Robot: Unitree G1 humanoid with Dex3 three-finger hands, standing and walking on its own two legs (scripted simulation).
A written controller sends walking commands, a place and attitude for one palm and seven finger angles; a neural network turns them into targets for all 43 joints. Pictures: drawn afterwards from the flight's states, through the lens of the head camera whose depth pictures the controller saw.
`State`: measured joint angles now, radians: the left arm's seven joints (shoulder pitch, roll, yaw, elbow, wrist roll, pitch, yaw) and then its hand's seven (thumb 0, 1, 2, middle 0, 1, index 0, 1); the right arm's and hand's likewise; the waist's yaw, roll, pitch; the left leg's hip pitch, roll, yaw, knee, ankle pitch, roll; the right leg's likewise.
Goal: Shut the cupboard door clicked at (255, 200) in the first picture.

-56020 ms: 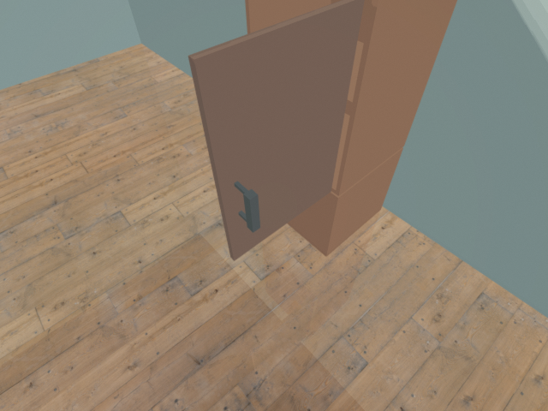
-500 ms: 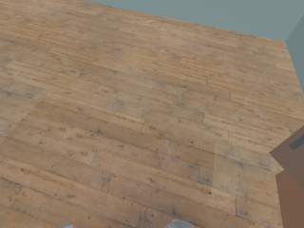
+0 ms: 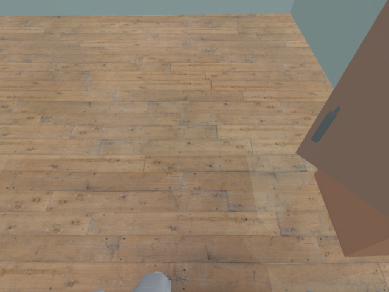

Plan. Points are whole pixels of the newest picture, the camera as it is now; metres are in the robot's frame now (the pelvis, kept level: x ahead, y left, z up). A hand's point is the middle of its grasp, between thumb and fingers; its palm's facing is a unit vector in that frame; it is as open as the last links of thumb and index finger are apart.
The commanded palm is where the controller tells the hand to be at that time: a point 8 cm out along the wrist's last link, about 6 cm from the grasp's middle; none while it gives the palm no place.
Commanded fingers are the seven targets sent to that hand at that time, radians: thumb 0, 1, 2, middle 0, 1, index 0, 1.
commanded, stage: turn to face it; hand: left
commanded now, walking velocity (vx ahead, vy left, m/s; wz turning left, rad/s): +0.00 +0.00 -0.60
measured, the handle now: (326, 124) +0.63 -0.39 -0.11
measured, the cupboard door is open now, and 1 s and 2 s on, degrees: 41 41 41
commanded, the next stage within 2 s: take the last steps up to it in 1.20 s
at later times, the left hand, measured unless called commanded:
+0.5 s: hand (113, 280) +0.16 +0.21 -0.16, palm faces -0.28 -0.93 -0.23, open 7.4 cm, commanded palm none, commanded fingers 0.00 0.90 0.90 -0.20 -0.30 -0.20 -0.30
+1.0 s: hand (142, 273) +0.18 +0.14 -0.17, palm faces -0.48 -0.85 -0.21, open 7.4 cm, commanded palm none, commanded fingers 0.00 0.90 0.90 -0.20 -0.30 -0.20 -0.30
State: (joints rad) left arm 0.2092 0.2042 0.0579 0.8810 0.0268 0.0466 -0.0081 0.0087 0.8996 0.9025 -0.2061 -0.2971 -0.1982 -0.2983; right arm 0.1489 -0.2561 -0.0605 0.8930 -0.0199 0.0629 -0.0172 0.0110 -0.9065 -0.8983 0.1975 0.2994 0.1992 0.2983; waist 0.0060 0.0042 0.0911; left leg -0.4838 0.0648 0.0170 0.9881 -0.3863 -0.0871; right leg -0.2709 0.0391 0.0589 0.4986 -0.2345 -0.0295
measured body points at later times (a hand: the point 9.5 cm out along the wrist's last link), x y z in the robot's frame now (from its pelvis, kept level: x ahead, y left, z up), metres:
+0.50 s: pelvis +0.00 +0.03 +0.00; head +0.04 +0.02 +0.45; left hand +0.17 +0.26 -0.14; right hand -0.03 -0.23 -0.14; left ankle +0.02 +0.14 -0.74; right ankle -0.05 -0.10 -0.70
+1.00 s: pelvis +0.02 +0.01 +0.00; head +0.05 +0.00 +0.44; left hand +0.20 +0.19 -0.15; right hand -0.04 -0.26 -0.13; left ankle +0.09 +0.11 -0.73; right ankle -0.05 -0.09 -0.74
